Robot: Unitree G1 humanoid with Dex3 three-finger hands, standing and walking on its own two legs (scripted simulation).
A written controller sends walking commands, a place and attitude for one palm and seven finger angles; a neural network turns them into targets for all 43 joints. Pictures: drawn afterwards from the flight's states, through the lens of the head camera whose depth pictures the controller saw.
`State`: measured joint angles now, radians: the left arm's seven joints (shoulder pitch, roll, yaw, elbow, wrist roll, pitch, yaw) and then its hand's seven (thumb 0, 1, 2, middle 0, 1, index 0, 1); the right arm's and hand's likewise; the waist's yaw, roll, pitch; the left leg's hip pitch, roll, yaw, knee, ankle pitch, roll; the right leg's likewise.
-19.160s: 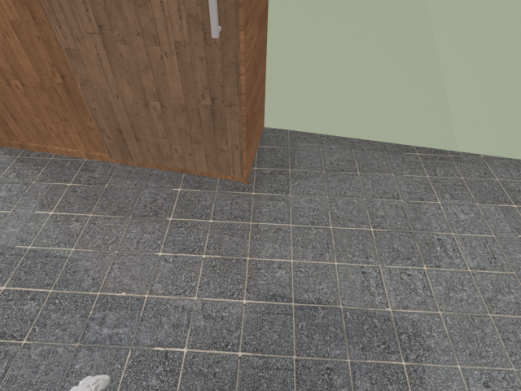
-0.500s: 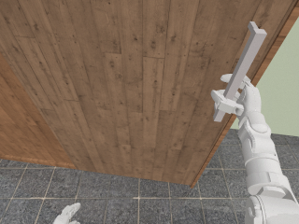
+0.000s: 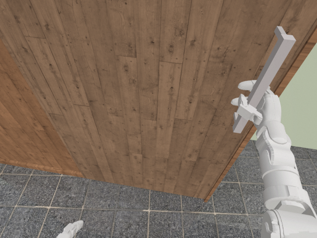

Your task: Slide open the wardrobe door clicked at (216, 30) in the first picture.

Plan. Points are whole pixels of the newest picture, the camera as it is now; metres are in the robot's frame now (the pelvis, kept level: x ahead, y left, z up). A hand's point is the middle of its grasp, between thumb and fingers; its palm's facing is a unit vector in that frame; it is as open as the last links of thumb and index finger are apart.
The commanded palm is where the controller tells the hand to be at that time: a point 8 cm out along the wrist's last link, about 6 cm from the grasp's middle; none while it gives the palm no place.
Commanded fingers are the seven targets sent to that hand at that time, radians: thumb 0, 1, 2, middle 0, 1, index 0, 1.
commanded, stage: grip the handle and tug to test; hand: right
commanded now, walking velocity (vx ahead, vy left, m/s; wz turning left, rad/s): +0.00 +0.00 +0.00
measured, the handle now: (254, 88) +0.46 -0.19 +0.17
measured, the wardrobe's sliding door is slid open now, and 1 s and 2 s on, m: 0.00 0.00 0.07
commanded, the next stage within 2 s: tug the door sideways, standing still in 0.36 s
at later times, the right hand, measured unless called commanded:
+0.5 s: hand (243, 110) +0.41 -0.16 +0.14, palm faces +0.05 +1.00 +0.00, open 5.7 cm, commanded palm +0.37 -0.20 +0.14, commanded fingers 0.00 -0.90 -0.90 0.45 1.40 0.45 1.40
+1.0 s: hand (242, 110) +0.41 -0.16 +0.14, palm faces +0.12 +0.98 -0.13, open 5.8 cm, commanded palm +0.39 -0.18 +0.15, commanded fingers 0.00 -0.90 -0.90 0.45 1.40 0.45 1.40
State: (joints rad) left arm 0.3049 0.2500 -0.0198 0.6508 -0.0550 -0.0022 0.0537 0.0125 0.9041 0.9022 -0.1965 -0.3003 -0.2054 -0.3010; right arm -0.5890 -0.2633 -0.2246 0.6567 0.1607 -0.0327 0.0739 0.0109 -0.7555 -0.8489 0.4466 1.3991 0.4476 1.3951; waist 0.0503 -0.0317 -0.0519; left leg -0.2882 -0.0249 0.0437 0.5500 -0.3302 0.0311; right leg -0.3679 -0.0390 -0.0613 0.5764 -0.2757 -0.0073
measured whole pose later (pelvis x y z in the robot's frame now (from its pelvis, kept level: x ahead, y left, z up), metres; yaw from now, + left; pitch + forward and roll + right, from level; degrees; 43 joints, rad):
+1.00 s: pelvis +0.03 -0.01 +0.00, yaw -2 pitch +3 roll +0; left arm 0.16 0.20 -0.04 0.63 -0.01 0.04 0.07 0.01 0.90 0.90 -0.20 -0.30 -0.21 -0.30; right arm -0.43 -0.20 -0.03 0.30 0.10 0.07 -0.07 -0.01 -0.71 -0.82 0.38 1.40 0.33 1.40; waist -0.03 -0.04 -0.02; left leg -0.23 0.00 0.04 0.58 -0.38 0.00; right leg -0.31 0.01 -0.02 0.58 -0.32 -0.02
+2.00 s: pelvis +0.10 +0.17 -0.01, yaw -10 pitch -2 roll +2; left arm 0.04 0.24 0.07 0.59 -0.03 -0.07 0.03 0.01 0.91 0.90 -0.19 -0.30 -0.20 -0.30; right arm -0.32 -0.17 -0.11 -0.09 0.08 -0.08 -0.16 0.02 -0.74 -0.82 0.45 1.40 0.23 1.40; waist -0.11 -0.04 0.29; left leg -0.46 0.03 0.05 0.96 -0.46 -0.02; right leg -0.27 -0.15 -0.06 0.68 -0.34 0.04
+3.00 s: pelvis +0.13 +0.42 +0.00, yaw -4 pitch -1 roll -1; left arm 0.03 0.21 0.01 0.60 -0.01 -0.10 0.04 0.01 0.90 0.90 -0.20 -0.30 -0.21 -0.30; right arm -0.04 -0.10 -0.03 -0.22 0.07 -0.07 -0.18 0.00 -0.76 -0.83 0.43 1.40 0.20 1.37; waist -0.07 -0.06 0.19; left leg -0.33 0.02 0.04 0.51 -0.17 0.02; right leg -0.38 -0.08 -0.01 0.96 -0.60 0.05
